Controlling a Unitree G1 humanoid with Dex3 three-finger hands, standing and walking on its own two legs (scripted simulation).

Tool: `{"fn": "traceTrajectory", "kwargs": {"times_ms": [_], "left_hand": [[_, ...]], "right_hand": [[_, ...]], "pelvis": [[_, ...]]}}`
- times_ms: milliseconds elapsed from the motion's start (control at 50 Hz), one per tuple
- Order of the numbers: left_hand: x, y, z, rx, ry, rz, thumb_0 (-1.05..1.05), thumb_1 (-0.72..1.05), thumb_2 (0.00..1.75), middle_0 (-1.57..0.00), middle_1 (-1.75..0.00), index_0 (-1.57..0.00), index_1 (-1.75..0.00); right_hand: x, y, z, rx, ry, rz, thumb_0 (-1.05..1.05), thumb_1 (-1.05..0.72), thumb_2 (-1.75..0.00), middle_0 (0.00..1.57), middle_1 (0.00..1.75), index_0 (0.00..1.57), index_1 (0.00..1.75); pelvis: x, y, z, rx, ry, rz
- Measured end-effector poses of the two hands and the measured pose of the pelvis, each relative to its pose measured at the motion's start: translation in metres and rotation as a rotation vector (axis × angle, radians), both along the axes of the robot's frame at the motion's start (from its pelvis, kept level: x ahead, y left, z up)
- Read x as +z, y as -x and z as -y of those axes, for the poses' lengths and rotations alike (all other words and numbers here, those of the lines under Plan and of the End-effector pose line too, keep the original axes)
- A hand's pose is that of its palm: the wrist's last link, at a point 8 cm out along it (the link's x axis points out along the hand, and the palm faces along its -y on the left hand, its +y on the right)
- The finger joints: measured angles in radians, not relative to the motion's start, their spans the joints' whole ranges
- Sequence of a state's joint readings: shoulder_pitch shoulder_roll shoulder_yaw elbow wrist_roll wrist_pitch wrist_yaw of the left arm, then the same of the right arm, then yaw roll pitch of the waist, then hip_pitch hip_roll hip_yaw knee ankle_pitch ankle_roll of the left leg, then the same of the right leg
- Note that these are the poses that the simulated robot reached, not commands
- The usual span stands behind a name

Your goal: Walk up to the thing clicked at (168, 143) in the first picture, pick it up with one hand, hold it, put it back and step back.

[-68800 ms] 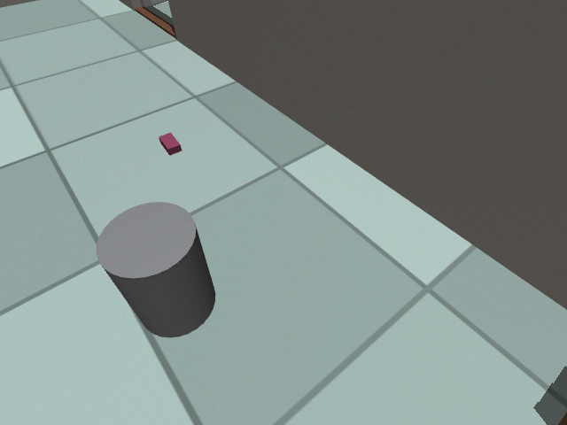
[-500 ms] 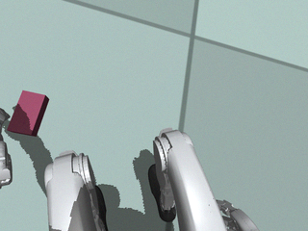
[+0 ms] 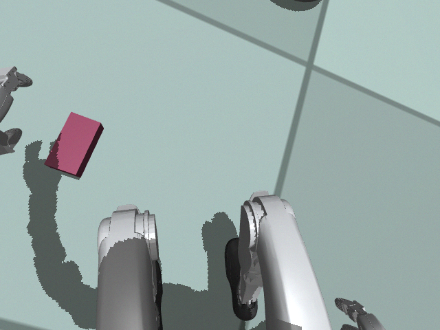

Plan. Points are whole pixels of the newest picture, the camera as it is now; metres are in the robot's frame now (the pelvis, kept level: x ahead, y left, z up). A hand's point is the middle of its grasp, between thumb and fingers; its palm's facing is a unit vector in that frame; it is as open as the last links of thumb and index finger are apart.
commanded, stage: home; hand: left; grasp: from above
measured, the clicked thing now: (75, 145) +0.49 +0.30 -0.35
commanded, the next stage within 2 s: none
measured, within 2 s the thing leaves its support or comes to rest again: neither
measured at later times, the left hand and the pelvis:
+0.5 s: hand out of the picture +0.28 +0.25 +0.10, palm faces -0.08 -0.83 -0.55, open 7.9 cm; pelvis +0.01 -0.01 +0.19, yaw +6 degrees
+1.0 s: hand out of the picture +0.23 +0.19 +0.29, palm faces +0.20 -0.96 -0.21, open 7.5 cm; pelvis +0.08 -0.01 +0.34, yaw +8 degrees
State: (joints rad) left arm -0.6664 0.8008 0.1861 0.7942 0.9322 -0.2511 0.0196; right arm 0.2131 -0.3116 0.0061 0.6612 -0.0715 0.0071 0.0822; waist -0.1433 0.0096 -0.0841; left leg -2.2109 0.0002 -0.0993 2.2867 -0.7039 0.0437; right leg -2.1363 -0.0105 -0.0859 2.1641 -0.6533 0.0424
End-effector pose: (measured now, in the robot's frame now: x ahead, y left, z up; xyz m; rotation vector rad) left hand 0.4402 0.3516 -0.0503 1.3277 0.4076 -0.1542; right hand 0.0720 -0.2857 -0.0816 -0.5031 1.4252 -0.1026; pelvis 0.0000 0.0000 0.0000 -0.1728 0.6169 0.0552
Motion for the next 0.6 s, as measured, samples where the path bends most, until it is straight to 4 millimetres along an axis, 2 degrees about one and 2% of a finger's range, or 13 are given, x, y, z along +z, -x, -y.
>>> {"fn": "traceTrajectory", "kwargs": {"times_ms": [120, 220, 300, 440, 600], "left_hand": [[0.055, 0.055, -0.007, 0.132, 0.088, -0.080, 0.00, 0.43, 1.05, -0.26, -0.59, -0.25, -0.60], [0.087, 0.105, 0.015, 0.215, 0.280, -0.145, 0.00, 0.58, 1.01, -0.25, -0.50, -0.24, -0.51], [0.115, 0.130, 0.035, 0.271, 0.416, -0.107, 0.01, 0.64, 0.97, -0.24, -0.45, -0.24, -0.46], [0.169, 0.158, 0.054, 0.448, 0.543, -0.035, 0.01, 0.72, 0.93, -0.23, -0.39, -0.23, -0.39], [0.231, 0.194, 0.082, 0.657, 0.729, -0.114, 0.01, 0.80, 0.88, -0.21, -0.33, -0.21, -0.33]], "right_hand": [[0.030, -0.054, -0.020, 0.037, -0.083, 0.174, 0.01, -0.89, -0.90, 0.21, 0.30, 0.20, 0.30], [0.066, -0.090, -0.040, 0.076, -0.154, 0.301, 0.01, -0.89, -0.90, 0.21, 0.30, 0.20, 0.30], [0.097, -0.112, -0.050, 0.089, -0.184, 0.392, 0.01, -0.89, -0.90, 0.21, 0.30, 0.20, 0.30], [0.151, -0.138, -0.054, 0.066, -0.214, 0.518, 0.01, -0.90, -0.90, 0.21, 0.30, 0.20, 0.30], [0.225, -0.148, -0.047, 0.013, -0.203, 0.602, 0.01, -0.90, -0.90, 0.21, 0.30, 0.20, 0.30]], "pelvis": [[0.047, 0.004, -0.004, 0.006, -0.020, 0.016], [0.088, 0.005, -0.002, 0.013, -0.043, 0.043], [0.116, 0.002, 0.002, 0.024, -0.059, 0.066], [0.163, -0.007, 0.010, 0.040, -0.086, 0.115], [0.231, -0.028, 0.015, 0.050, -0.112, 0.188]]}}
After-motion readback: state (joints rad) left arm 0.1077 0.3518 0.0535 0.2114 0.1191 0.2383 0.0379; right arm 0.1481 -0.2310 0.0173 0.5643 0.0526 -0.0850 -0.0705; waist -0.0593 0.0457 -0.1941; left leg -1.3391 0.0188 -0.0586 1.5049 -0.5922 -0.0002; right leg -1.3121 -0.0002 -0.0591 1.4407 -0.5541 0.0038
